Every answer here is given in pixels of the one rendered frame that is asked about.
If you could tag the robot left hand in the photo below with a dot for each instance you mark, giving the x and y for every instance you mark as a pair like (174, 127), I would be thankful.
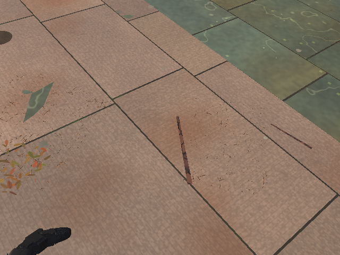
(40, 239)

